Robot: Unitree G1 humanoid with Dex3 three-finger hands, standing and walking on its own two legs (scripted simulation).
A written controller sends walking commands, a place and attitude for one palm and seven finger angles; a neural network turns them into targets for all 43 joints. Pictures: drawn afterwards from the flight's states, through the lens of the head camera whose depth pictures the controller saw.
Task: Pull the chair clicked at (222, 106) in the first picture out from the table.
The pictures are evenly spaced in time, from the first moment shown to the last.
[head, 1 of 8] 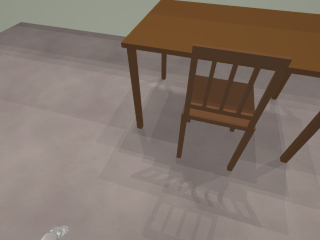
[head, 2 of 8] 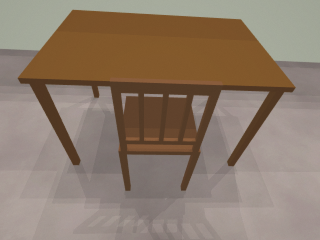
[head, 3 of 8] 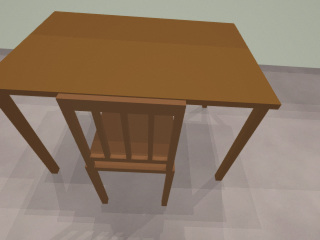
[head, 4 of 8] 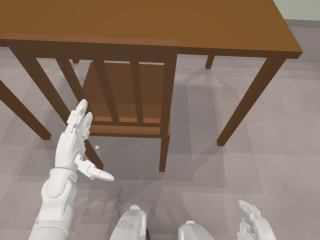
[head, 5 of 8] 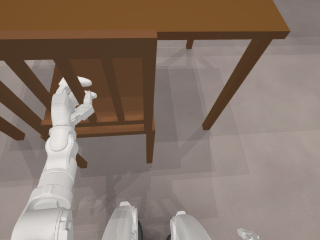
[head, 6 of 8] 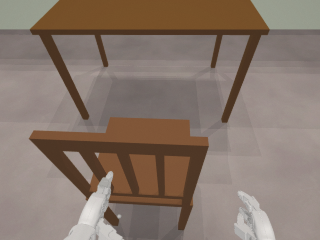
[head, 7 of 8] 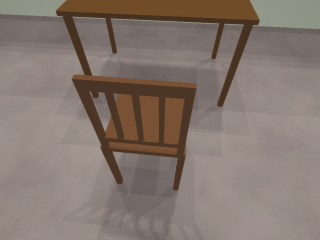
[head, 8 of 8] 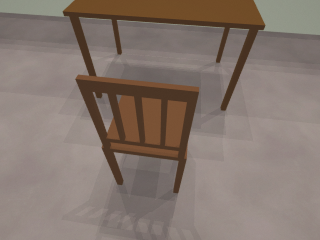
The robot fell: no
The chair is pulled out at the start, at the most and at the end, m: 0.00 0.58 0.58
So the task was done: yes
